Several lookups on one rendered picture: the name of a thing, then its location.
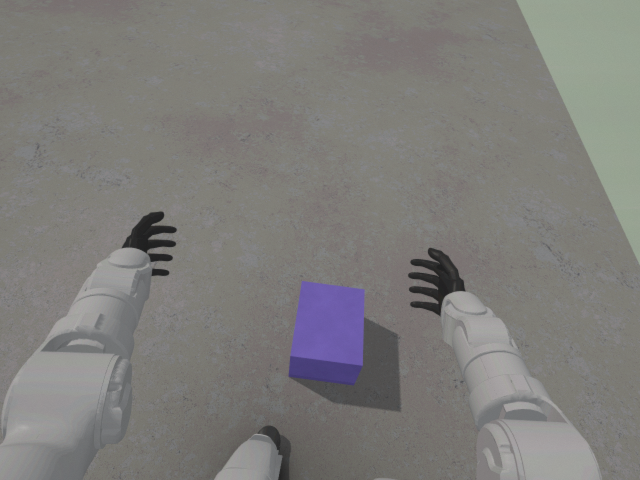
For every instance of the right robot forearm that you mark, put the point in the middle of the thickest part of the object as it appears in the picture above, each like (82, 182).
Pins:
(497, 378)

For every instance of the right robot hand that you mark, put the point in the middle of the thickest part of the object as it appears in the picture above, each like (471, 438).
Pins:
(447, 282)

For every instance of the left robot hand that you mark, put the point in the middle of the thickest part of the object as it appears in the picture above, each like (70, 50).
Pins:
(139, 239)

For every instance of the robot left upper arm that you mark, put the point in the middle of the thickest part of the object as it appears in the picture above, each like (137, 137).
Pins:
(65, 408)

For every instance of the robot right upper arm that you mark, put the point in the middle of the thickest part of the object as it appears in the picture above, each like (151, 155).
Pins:
(533, 450)

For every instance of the robot left foot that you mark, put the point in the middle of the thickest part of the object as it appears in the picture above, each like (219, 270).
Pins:
(273, 433)

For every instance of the carton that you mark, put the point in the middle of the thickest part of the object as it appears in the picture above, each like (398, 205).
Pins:
(328, 336)

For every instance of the left robot forearm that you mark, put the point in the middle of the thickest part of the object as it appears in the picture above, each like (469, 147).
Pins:
(104, 314)

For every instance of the left robot shin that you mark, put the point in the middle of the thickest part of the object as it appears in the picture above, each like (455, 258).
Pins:
(264, 438)

